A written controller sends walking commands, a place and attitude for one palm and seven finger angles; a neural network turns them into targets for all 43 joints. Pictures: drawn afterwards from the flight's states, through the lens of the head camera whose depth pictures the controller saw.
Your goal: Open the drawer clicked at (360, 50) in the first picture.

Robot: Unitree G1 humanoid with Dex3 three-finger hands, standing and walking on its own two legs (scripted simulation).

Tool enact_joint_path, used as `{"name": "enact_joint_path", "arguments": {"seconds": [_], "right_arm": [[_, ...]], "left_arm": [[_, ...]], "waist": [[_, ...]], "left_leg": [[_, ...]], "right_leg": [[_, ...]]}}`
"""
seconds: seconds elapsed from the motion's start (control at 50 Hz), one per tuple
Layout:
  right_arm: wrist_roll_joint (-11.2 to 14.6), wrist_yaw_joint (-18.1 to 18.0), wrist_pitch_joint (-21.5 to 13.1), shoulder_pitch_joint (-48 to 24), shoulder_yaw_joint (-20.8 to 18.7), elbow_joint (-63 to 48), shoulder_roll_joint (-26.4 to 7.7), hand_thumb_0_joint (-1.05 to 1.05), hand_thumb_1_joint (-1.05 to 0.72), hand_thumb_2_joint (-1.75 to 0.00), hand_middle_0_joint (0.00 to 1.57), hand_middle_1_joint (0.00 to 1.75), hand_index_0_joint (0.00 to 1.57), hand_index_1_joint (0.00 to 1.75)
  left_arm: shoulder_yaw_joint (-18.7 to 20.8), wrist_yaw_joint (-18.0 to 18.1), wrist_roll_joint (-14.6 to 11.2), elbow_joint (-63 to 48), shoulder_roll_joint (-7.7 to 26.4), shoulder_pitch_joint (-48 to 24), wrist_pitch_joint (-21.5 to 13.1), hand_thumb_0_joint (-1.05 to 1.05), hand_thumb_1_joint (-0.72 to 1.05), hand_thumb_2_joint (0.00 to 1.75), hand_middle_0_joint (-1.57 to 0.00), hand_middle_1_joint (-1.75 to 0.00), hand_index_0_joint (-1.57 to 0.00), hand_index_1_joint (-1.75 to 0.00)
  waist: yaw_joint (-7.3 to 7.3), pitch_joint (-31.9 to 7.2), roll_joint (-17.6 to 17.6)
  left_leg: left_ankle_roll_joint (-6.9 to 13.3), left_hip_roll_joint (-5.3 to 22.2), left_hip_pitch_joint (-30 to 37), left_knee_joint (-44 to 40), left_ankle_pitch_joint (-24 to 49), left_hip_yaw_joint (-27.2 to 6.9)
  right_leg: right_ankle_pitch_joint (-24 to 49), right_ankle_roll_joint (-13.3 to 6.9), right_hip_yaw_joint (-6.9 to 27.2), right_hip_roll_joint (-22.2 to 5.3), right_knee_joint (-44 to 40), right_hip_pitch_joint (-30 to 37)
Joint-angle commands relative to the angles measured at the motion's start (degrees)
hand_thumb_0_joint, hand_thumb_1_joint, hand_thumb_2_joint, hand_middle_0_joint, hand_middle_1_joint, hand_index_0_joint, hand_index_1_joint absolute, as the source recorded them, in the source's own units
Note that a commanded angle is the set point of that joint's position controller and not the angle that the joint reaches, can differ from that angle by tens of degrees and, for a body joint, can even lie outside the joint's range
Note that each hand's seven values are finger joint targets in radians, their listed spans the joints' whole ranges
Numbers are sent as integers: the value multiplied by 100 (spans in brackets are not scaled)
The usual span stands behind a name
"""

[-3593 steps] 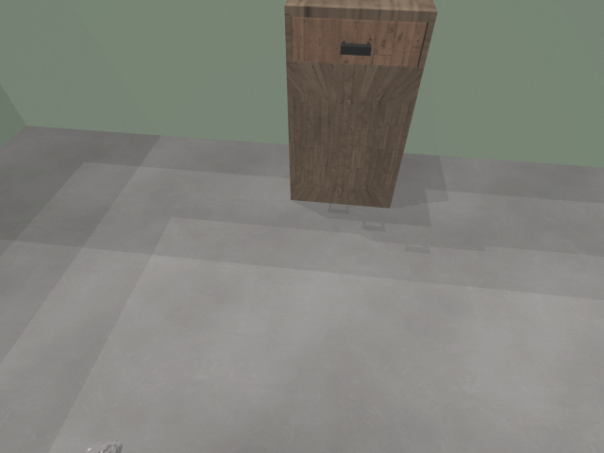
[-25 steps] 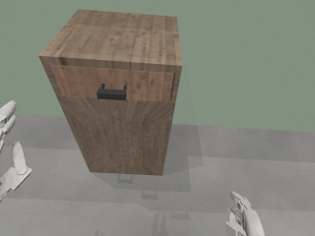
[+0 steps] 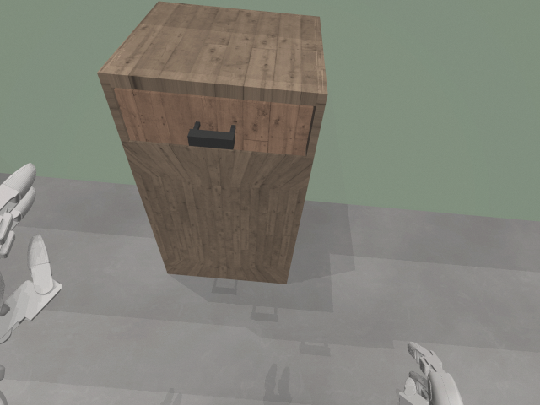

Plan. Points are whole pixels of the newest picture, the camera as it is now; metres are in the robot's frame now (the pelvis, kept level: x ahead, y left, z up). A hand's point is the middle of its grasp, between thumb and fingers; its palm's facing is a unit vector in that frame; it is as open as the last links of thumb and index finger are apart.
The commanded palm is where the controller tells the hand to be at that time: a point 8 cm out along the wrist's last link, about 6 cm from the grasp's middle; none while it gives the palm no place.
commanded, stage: step back with the hand held close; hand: left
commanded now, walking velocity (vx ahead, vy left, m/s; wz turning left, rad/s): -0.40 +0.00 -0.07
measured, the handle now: (213, 133) +0.67 +0.17 +0.00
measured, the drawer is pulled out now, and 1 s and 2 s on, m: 0.00 0.00 0.00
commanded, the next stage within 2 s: stop stepping back and stand still in 0.16 s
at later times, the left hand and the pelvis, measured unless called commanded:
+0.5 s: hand out of the picture +0.08 +0.19 +0.18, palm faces +0.28 -0.83 -0.49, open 7.4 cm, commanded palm +0.04 +0.23 +0.19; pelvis -0.12 -0.03 +0.01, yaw -5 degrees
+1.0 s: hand out of the picture +0.03 +0.22 +0.17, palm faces +0.38 -0.83 -0.42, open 7.4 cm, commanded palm -0.02 +0.26 +0.19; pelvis -0.17 -0.01 +0.01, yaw -3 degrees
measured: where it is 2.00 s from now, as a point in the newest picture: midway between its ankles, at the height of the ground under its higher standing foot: outside the picture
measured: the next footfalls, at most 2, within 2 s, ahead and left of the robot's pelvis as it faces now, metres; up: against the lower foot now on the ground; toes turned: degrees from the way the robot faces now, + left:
right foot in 0.34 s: -0.15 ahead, -0.11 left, +0.00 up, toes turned -6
left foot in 0.60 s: -0.09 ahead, +0.09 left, +0.00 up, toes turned -1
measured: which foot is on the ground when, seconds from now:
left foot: down 0.00-0.34, up 0.36-0.58, down 0.60-1.00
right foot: down 0.00-0.00, up 0.02-0.32, down 0.34-1.00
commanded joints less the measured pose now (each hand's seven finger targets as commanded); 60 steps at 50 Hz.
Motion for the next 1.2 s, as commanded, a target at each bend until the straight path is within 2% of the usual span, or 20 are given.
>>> {"name": "enact_joint_path", "arguments": {"seconds": [0.0,0.02,0.04,0.08,0.12,0.26,0.28,0.3,0.32,0.34,0.4,0.54,0.6,0.64,0.76,0.86,1.06,1.08,1.1,1.18], "right_arm": [[29,-69,-422,-505,-366,-1030,-745,0,-90,-90,20,30,20,30],[-86,-71,-538,-564,-385,-1092,-804,0,-90,-90,20,30,20,30],[-267,-92,-624,-396,-318,-1012,-620,0,-90,-90,20,30,20,30],[-151,-30,-739,-326,-318,-779,-667,0,-90,-90,20,30,20,30],[-124,35,-796,-441,-277,-732,-679,0,-90,-90,20,30,20,30],[-72,96,-612,-721,-119,-895,-624,0,-90,-90,20,30,20,30],[-39,116,-511,-723,-113,-996,-612,0,-90,-90,20,30,20,30],[2,151,-384,-642,-110,-1065,-533,0,-90,-90,20,30,20,30],[-47,165,-284,-702,-70,-1007,-531,0,-90,-90,20,30,20,30],[17,139,-294,-587,-53,-986,-547,0,-90,-90,20,30,20,30],[95,-3,-254,-477,-24,-909,-444,0,-90,-90,20,30,20,30],[40,-130,-403,-321,-70,-847,-666,0,-90,-90,20,30,20,30],[81,-110,-469,-312,-215,-969,-855,0,-90,-90,20,30,20,30],[31,-105,-449,-234,-117,-910,-717,0,-90,-90,20,30,20,30],[-30,-132,-530,-336,-108,-916,-762,0,-90,-90,20,30,20,30],[-60,-198,-511,-348,-60,-902,-702,0,-90,-90,20,30,20,30],[-31,-97,-472,-406,9,-775,-547,0,-90,-90,20,30,20,30],[-135,389,-530,-385,-454,653,-1419,0,-90,-90,20,30,20,30],[-93,401,-159,131,-425,598,-1062,0,-90,-90,20,30,20,30],[-185,295,245,-48,-240,430,-1283,0,-90,-90,20,30,20,30]], "left_arm": [[748,75,-196,-939,966,208,-456,0,90,90,-20,-30,-20,-30],[899,54,-223,-1195,1050,234,-474,0,90,90,-20,-30,-20,-30],[747,139,-206,-1473,862,223,-436,0,90,90,-20,-30,-20,-30],[553,159,-241,-1447,707,206,-344,0,90,90,-20,-30,-20,-30],[388,142,-265,-1609,653,-2,-201,0,90,90,-20,-30,-20,-30],[699,71,-426,-1285,951,235,38,0,90,90,-20,-30,-20,-30],[825,32,-433,-1327,1099,444,3,0,90,90,-20,-30,-20,-30],[971,7,-403,-1353,1309,534,-44,0,90,90,-20,-30,-20,-30],[1320,63,-395,-1401,1643,527,-91,0,90,90,-20,-30,-20,-30],[1100,104,-357,-1358,1486,203,-104,0,90,90,-20,-30,-20,-30],[874,171,-214,-865,1130,216,-20,0,90,90,-20,-30,-20,-30],[522,221,-157,-545,934,-85,-95,0,90,90,-20,-30,-20,-30],[533,185,-173,-833,1021,9,-209,0,90,90,-20,-30,-20,-30],[619,183,-148,-836,1003,240,-243,0,90,90,-20,-30,-20,-30],[560,244,-146,-852,878,69,-260,0,90,90,-20,-30,-20,-30],[513,291,-75,-650,730,-92,-131,0,90,90,-20,-30,-20,-30],[401,227,-143,-707,758,-464,-18,0,90,90,-20,-30,-20,-30],[-1543,-567,435,4030,-8,-753,903,0,90,90,-20,-30,-20,-30],[-1447,-700,355,4126,-166,-644,1284,0,90,90,-20,-30,-20,-30],[-1535,-774,278,5109,-185,-1288,1349,0,90,90,-20,-30,-20,-30]], "waist": [[120,-964,1306],[116,-970,1839],[40,-801,1247],[98,-981,965],[71,-1024,1233],[127,-887,1187],[117,-729,864],[31,-675,-124],[167,-728,-818],[141,-606,-822],[-54,-629,-543],[20,-192,-386],[99,-357,7],[8,-527,393],[-33,40,549],[-59,158,865],[-59,-117,-178],[-327,124,73],[-189,-221,205],[31,-89,-68]], "left_leg": [[650,1695,-176,-2219,535,-1368],[912,2004,-611,-2584,-292,-1928],[949,2062,-158,-2326,840,-1982],[916,1873,1215,-1713,2456,-1138],[801,1748,1560,-1688,2825,-821],[398,1204,642,-2337,-158,-452],[190,843,533,-1902,-648,-179],[-114,295,654,-609,-691,327],[-250,-14,470,832,-637,297],[-174,-60,-368,1811,-845,19],[-132,167,-953,1910,-541,84],[206,161,588,-1002,172,389],[284,566,1059,-1138,1360,50],[283,563,1164,-1148,1774,-25],[383,793,379,-1690,-1212,-569],[460,1085,-95,-2187,-2362,-941],[140,372,754,-471,126,63],[165,569,740,479,1111,-104],[180,595,1004,97,1427,-147],[891,1354,504,-909,2145,-1366]], "right_leg": [[-1408,57,-41,252,1652,908],[-1874,55,44,411,2621,792],[-2151,-13,184,405,2852,265],[-1897,63,105,161,2573,-409],[-1853,114,-82,132,2135,-314],[-1240,-101,-585,184,-506,1388],[-874,-213,-425,-54,-1442,1384],[-1141,-535,518,-876,-2106,783],[-932,-915,1620,-1999,-2416,76],[119,-976,1734,-2239,-2011,309],[3226,-763,667,-1741,-998,1446],[1733,-445,699,-1496,-1055,1326],[1335,-74,435,-966,-895,1415],[1401,-136,180,-776,-690,1395],[-1261,-195,106,-464,-804,840],[-1248,-170,-304,-167,-279,963],[-113,-575,838,-1091,-1342,665],[1214,-499,293,-1261,-166,-72],[1232,-406,195,-917,161,28],[-520,-90,-256,-306,1054,333]]}}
